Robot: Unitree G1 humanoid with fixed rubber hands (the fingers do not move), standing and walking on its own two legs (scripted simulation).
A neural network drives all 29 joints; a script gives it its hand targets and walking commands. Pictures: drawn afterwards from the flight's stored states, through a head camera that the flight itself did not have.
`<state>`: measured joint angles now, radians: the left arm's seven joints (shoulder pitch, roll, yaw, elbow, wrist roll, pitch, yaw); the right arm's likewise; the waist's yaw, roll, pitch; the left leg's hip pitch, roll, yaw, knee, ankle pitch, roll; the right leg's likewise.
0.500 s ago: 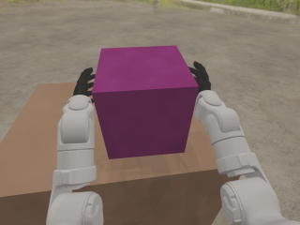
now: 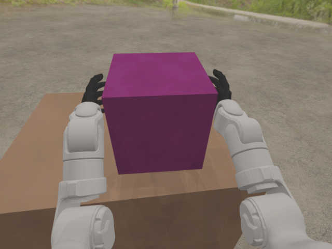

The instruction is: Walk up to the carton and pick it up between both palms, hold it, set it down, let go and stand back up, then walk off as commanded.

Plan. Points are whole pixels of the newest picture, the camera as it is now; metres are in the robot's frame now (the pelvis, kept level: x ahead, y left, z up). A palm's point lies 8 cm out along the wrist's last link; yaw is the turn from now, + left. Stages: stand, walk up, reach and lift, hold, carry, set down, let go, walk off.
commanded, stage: hold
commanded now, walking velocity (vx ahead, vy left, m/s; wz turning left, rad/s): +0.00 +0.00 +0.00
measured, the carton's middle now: (157, 111) +0.39 +0.00 +0.21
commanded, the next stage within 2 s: set down in 1.04 s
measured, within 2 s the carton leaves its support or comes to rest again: neither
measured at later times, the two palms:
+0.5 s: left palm (95, 105) +0.37 +0.14 +0.24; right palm (223, 102) +0.37 -0.15 +0.24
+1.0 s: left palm (96, 109) +0.37 +0.14 +0.23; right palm (223, 105) +0.37 -0.15 +0.24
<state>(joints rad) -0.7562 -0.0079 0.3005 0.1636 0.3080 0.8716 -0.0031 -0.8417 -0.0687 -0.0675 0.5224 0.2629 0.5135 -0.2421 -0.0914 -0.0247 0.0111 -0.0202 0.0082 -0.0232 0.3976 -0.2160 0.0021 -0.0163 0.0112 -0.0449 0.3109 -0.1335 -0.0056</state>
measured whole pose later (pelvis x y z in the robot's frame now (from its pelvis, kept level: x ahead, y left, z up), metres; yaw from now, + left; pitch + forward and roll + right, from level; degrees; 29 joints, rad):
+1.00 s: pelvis +0.01 +0.00 +0.00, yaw +0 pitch -8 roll -1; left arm -0.71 -0.02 0.27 0.13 0.28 0.85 0.03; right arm -0.80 -0.10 -0.02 0.48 0.31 0.50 -0.26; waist -0.10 -0.01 0.00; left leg -0.04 0.01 -0.03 0.40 -0.23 0.00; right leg -0.02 0.02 -0.04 0.30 -0.14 -0.01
